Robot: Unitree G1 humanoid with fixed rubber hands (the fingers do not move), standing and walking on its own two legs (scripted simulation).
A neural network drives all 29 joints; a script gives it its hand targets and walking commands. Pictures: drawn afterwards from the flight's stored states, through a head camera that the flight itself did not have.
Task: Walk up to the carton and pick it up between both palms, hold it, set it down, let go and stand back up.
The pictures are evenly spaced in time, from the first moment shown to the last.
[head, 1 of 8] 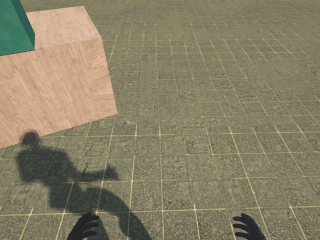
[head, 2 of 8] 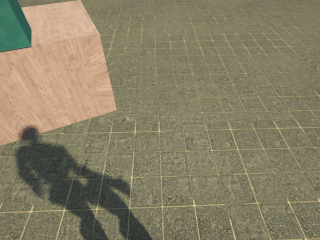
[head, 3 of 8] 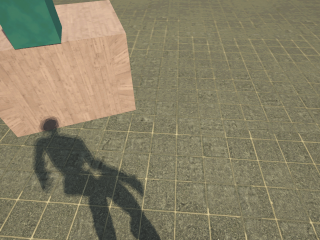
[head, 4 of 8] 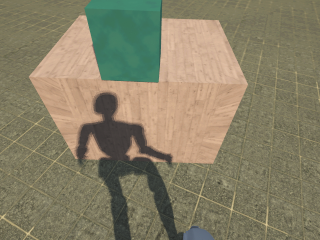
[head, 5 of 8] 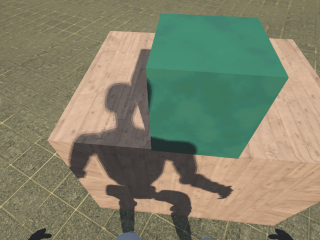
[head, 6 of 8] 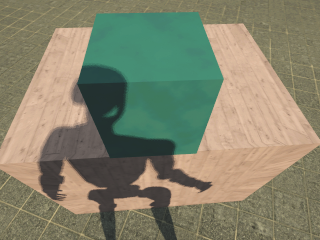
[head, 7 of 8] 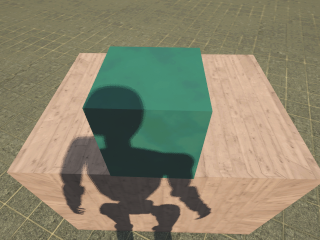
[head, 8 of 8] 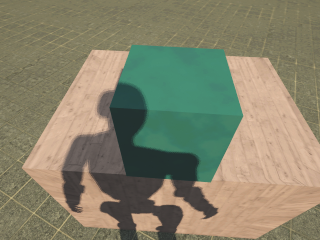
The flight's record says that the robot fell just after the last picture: no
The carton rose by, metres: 0.00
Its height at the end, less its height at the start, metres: +0.00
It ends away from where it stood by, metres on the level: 0.00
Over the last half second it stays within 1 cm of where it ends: yes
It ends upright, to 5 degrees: yes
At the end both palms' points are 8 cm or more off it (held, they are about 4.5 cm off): yes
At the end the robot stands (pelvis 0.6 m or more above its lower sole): yes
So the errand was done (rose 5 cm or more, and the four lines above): no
